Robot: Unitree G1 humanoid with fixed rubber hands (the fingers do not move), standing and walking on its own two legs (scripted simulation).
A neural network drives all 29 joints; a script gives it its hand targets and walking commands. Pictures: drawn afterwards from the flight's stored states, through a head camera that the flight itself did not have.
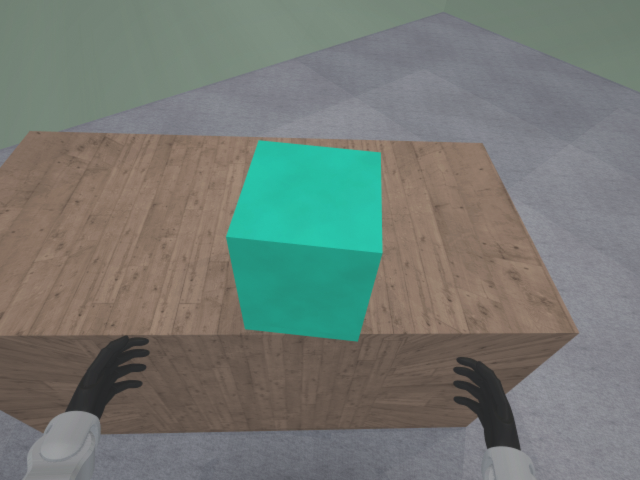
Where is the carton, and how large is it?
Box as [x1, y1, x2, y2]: [226, 140, 381, 341]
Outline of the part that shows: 259,140 226,235 244,326 248,329 357,341 381,256 380,152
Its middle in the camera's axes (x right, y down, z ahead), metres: -0.02 +0.02 +0.65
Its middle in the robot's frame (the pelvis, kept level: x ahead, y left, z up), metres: +0.46 +0.04 -0.03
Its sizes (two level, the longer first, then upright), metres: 0.210 0.200 0.250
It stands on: a pedestal, 0.62 m high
